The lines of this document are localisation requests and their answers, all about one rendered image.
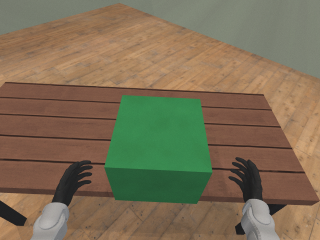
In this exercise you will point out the left robot forearm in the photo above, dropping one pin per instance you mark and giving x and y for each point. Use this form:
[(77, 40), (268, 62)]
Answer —
[(52, 224)]

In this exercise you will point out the table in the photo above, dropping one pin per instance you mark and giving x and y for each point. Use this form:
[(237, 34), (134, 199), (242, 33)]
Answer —
[(45, 128)]

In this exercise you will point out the right robot hand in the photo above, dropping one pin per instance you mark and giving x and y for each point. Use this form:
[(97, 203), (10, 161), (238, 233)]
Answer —
[(251, 180)]

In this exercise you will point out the carton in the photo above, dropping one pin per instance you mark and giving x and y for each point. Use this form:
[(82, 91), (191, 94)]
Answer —
[(158, 150)]

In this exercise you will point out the left robot hand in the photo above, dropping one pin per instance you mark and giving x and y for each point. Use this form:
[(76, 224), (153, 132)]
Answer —
[(69, 184)]

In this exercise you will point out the right robot forearm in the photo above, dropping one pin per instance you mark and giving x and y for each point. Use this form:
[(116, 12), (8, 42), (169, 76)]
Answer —
[(257, 222)]

